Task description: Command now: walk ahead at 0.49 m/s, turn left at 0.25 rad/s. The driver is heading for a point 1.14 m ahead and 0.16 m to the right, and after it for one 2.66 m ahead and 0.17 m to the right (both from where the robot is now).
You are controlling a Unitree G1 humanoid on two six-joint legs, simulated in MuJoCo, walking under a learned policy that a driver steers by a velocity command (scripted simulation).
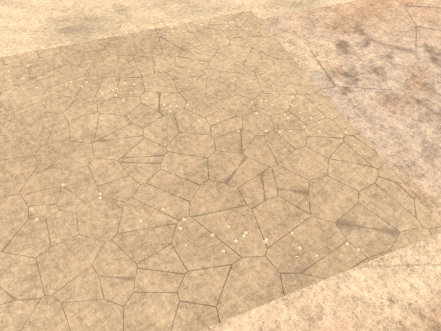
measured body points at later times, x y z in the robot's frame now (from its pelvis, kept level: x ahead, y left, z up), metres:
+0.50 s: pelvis +0.26 -0.03 +0.00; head +0.28 -0.03 +0.44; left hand +0.20 +0.22 -0.15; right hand +0.41 -0.28 -0.12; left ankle +0.37 +0.12 -0.69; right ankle +0.21 -0.11 -0.74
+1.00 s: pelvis +0.55 +0.03 -0.12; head +0.56 +0.02 +0.33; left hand +0.65 +0.28 -0.25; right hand +0.54 -0.23 -0.26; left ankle +0.47 +0.10 -0.84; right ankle +0.70 -0.07 -0.82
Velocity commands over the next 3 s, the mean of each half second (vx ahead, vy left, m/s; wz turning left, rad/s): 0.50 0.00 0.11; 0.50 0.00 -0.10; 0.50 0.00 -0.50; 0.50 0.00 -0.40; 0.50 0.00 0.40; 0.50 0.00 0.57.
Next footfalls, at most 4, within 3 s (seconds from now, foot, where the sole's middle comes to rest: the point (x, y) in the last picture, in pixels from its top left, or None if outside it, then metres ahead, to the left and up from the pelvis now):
0.22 right None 0.25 -0.11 -0.78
0.74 left None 0.51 0.10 -0.88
1.12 right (222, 276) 0.76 -0.05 -0.96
1.52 left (183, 212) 1.05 0.10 -0.96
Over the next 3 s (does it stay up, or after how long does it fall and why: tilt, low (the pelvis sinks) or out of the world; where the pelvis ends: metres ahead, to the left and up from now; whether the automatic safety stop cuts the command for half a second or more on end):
stays up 1.53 -0.20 -0.18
